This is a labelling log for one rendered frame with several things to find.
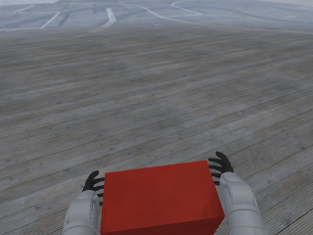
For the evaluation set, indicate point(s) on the carton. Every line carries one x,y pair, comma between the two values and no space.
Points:
172,199

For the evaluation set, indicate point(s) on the robot right hand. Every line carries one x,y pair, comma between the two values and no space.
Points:
225,166

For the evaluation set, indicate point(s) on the right robot forearm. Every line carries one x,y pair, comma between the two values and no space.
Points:
241,208

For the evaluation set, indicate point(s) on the left robot forearm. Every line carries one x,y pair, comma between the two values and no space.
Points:
82,214

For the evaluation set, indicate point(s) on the robot left hand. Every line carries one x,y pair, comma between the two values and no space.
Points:
90,182

